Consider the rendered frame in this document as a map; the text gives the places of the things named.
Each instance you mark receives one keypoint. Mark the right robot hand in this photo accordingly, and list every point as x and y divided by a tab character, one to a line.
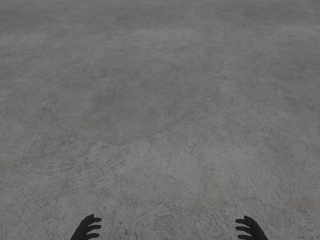
255	231

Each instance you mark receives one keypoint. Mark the left robot hand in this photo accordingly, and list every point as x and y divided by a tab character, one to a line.
84	228

